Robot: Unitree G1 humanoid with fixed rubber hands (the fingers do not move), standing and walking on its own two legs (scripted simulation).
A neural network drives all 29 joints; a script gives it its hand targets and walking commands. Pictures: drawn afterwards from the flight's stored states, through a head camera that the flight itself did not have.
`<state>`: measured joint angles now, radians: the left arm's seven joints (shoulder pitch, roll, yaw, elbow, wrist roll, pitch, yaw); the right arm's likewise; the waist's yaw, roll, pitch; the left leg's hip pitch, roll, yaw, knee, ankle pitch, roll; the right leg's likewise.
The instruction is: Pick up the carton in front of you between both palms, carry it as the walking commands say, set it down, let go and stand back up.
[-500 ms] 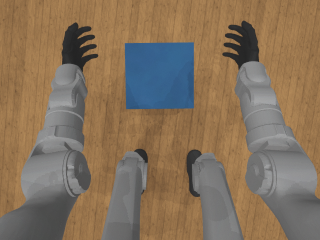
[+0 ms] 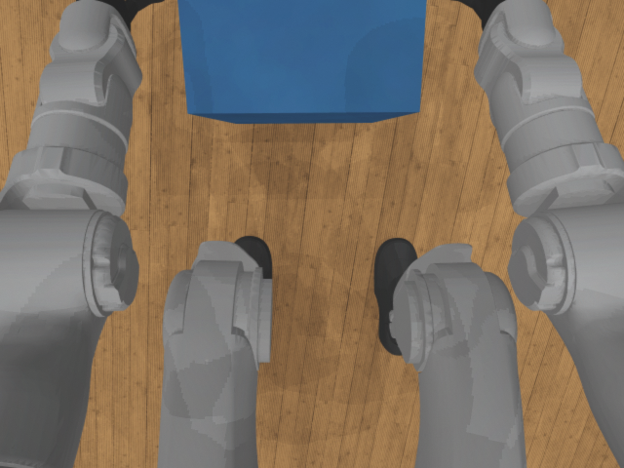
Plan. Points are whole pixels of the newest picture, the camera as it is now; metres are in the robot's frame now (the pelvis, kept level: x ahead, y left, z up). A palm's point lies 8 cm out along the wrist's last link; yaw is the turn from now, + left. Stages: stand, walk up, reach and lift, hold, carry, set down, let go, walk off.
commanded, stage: reach and lift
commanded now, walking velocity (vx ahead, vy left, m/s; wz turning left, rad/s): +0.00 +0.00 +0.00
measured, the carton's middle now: (303, 29) +0.54 +0.04 -0.27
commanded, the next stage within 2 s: none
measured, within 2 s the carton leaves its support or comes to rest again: leaves its support in 0.90 s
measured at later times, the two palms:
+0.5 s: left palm (126, 9) +0.53 +0.22 -0.19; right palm (478, 9) +0.55 -0.13 -0.19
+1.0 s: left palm (139, 0) +0.53 +0.19 -0.17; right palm out of the picture +0.55 -0.11 -0.16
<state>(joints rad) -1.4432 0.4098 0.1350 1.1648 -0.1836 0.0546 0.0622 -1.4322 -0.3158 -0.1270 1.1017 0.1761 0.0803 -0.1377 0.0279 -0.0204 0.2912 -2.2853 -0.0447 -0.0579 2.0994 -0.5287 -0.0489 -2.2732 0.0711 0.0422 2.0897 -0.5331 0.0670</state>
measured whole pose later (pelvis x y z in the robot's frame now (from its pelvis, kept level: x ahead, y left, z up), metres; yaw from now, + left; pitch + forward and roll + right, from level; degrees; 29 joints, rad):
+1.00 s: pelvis +0.01 +0.00 -0.02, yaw +0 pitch +38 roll -1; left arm -1.33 0.28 0.15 0.94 -0.12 0.21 0.13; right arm -1.33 -0.17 -0.24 0.92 0.09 0.19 -0.18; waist 0.03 -0.05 0.25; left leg -2.29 -0.04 -0.05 2.20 -0.58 -0.05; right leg -2.28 0.11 0.06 2.20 -0.59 0.08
